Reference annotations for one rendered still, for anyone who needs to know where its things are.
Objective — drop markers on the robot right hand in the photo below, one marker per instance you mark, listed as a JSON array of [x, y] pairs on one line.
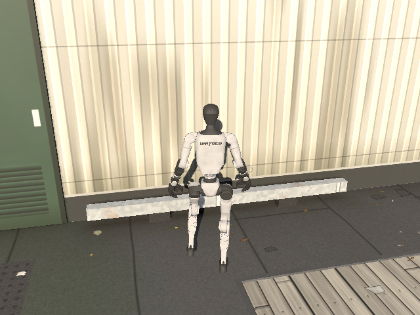
[[241, 182]]

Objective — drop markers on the robot left forearm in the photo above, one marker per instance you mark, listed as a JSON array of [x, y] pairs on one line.
[[176, 175]]

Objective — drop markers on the left robot upper arm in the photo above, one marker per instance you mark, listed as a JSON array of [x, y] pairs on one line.
[[186, 148]]

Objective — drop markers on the robot torso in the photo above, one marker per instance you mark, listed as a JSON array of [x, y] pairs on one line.
[[210, 151]]

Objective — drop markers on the right robot upper arm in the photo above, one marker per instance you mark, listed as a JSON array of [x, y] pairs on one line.
[[235, 149]]

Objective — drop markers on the humanoid robot head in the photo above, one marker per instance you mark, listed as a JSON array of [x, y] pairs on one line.
[[210, 115]]

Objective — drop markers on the robot left hand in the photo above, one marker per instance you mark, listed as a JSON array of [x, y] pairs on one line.
[[174, 188]]

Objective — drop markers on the robot right forearm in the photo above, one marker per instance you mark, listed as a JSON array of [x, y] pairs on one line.
[[243, 172]]

